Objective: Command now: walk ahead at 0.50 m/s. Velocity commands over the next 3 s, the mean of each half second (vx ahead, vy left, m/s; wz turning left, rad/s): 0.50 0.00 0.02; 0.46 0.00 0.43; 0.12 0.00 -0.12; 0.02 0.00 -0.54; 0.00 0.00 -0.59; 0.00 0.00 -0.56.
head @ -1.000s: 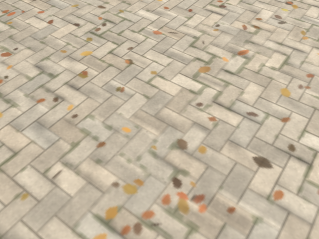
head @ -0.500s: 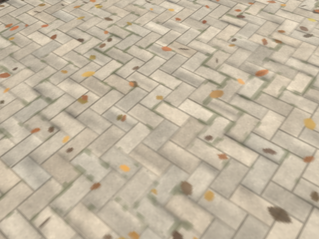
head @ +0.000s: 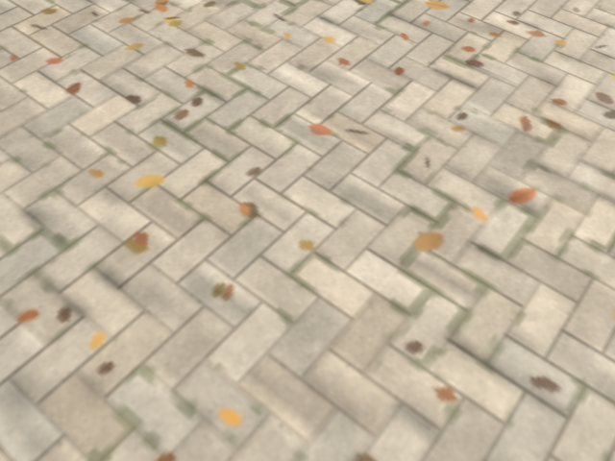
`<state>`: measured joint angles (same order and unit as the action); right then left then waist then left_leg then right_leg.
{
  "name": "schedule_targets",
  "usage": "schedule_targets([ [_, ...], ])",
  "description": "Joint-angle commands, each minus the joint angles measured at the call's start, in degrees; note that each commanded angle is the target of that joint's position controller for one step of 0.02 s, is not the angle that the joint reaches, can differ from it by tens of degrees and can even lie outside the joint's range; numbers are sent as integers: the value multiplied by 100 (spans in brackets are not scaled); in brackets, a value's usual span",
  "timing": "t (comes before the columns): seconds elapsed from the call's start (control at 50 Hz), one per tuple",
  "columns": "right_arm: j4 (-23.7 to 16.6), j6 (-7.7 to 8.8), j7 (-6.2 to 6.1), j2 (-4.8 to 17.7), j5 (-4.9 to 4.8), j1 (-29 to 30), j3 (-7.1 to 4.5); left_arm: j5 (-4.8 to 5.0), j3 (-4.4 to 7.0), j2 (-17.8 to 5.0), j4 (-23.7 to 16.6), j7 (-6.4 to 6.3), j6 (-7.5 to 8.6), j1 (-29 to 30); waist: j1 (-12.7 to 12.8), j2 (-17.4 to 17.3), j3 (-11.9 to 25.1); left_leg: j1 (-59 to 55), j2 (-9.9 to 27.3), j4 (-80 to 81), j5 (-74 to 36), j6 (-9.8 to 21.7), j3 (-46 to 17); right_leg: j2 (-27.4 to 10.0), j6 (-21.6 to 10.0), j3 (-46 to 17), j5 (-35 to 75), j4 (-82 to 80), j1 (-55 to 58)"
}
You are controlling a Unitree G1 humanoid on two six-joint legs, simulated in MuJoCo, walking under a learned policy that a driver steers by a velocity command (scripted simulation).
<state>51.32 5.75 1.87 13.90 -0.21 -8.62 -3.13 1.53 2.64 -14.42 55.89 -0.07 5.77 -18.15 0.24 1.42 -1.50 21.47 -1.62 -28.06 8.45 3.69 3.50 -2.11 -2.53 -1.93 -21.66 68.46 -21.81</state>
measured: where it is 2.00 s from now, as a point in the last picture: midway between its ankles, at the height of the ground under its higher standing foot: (302, 359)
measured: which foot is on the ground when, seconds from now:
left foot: down 0.00-0.46, up 0.48-0.98, down 1.00-1.00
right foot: up 0.00-0.42, down 0.44-0.98, up 1.00-1.00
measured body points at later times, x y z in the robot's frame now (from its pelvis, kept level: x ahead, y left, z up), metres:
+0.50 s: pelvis +0.28 -0.05 -0.01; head +0.31 -0.06 +0.44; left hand +0.47 +0.19 -0.11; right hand +0.24 -0.32 -0.16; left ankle +0.09 +0.08 -0.68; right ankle +0.38 -0.15 -0.73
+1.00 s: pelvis +0.53 +0.00 -0.02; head +0.56 +0.02 +0.43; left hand +0.47 +0.27 -0.16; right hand +0.78 -0.19 -0.12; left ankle +0.63 +0.11 -0.74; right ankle +0.39 -0.15 -0.72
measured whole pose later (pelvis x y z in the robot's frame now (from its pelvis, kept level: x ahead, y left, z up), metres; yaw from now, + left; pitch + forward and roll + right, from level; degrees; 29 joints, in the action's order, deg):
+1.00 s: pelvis +0.53 +0.00 -0.02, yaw +16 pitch +2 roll -2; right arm 45.6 2.5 3.0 13.8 -0.8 -3.4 -4.5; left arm 0.9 4.5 -14.0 55.5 -2.2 2.7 -17.7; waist 2.0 -1.5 -2.5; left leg 29.4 1.1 -32.9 2.9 6.2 3.4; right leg -4.2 2.8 17.0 -26.7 29.4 2.3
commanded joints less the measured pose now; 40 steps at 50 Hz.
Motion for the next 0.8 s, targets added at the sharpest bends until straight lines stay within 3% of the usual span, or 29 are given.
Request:
schedule_targets([
  [0.02, -116, 75, 28, 388, 79, -217, -52, -44, 169, -439, -377, -70, -6, -55, 41, -612, 406, -1177, 1452, 1764, -419, 917, -1752, -634, -56, -234, 620, -73, -1189],
  [0.04, -48, 91, 23, 446, 67, -320, -68, -55, 158, -308, -353, -79, -70, -143, 87, -610, 354, -1006, 1408, 1884, -596, 973, -1589, -655, -27, -183, 688, -213, -1103],
  [0.1, 99, 104, -78, 716, 58, -614, -128, -105, 194, -347, -541, -107, -141, 329, 63, -460, 95, -1011, 1413, 2114, -975, 1051, -1291, -719, 122, -143, 1324, -926, -1608],
  [0.22, 294, 19, -211, 791, -18, -1154, -115, -98, 149, -207, -881, -14, -84, 1526, -280, -461, -128, -1455, 1224, 2195, -986, 780, -802, -499, 195, 69, 2795, -2862, -1766],
  [0.32, 548, -89, -232, 847, -58, -1625, -146, -35, 83, -208, -1167, 143, -24, 2306, -525, -455, -378, -2307, 1516, 1897, -1016, 773, -806, -332, 114, 161, 2489, -3641, -1931],
  [0.38, 600, -165, -265, 937, -82, -1573, -201, -19, 106, -343, -1248, 236, 35, 2250, -348, -574, -295, -2681, 1715, 1475, -1695, 658, -848, -205, -96, 221, 1898, -3913, -1572],
  [0.4, 575, -185, -270, 991, -84, -1454, -218, -24, 158, -460, -1186, 240, 51, 1960, -160, -654, -111, -2679, 1685, 1166, -2468, 591, -792, -55, -188, 340, 1735, -3975, -1046],
  [0.42, 548, -209, -265, 969, -97, -1335, -208, -50, 258, -620, -1015, 219, 65, 1355, 189, -652, 240, -2498, 1494, 466, -3353, 490, -687, 146, -309, 486, 1770, -4118, -72],
  [0.44, 480, -216, -253, 805, -65, -1260, -138, -79, 410, -939, -711, 169, 74, 295, 639, -515, 906, -1810, 1159, -752, -3300, 319, -509, 4, -517, 307, 1952, -4010, 1529],
  [0.46, 342, -156, -222, 353, 6, -1620, 6, -205, 547, -1492, -557, 111, 71, -648, 705, 440, 1879, 242, 478, -2970, -1252, -27, -179, -1491, -1144, -1608, 1736, -3959, 3894],
  [0.48, 426, -31, -195, 11, -80, -1931, 121, -151, 489, -1359, -485, 121, 37, -825, 624, 1478, 2565, 1566, -190, -4402, 2362, -157, -697, -2344, -1634, -3751, 1027, -4846, 4740],
  [0.5, 376, 52, -186, 697, -245, -1496, -70, -130, 354, -932, -531, 112, 44, -537, 681, 912, 1923, 2050, 163, -4944, 2253, -54, -1233, -2135, -1336, -3294, 638, -5021, 4151],
  [0.52, 214, 73, -198, 830, -313, -1036, -111, -134, 284, -725, -632, 89, 47, -42, 543, 666, 1203, 2179, 472, -4897, 1761, 13, -1041, -1964, -1083, -2375, 828, -5144, 3287],
  [0.54, 186, 43, -236, 738, -262, -822, -124, -165, 226, -558, -662, 110, 71, 385, 347, 263, 749, 1931, 717, -4550, 1283, 3, -954, -1731, -945, -1745, 1110, -5412, 2410],
  [0.58, 256, -139, -265, 514, -196, -1006, -184, -230, 166, -306, -627, 134, 122, 757, 3, 422, 362, 1310, 977, -4067, 797, 4, -991, -1381, -754, -881, 1387, -5821, 1462],
  [0.62, 280, -283, -267, 285, -209, -1119, -185, -242, 192, -352, -520, 113, 152, 716, -117, 373, 184, 1238, 996, -3920, 580, -25, -967, -1298, -782, -358, 1754, -6048, 1144],
  [0.66, 150, -354, -281, 307, -178, -860, -222, -269, 240, -498, -443, 49, 166, 621, -129, 247, 22, 1614, 994, -3636, 133, -78, -1054, -1307, -804, -4, 2090, -6155, 1169],
  [0.72, -25, -343, -228, 312, -121, -446, -250, -281, 266, -580, -364, -49, 133, 474, -68, 182, -93, 2003, 928, -2838, -667, -155, -1087, -1273, -743, 455, 2369, -6204, 1432],
  [0.8, -308, -314, -80, 193, -81, 314, -179, -226, 294, -709, -307, -140, 72, 260, 163, 88, -308, 1944, 872, -1733, -1284, -148, -598, -1260, -625, 1001, 2455, -6261, 1704],
])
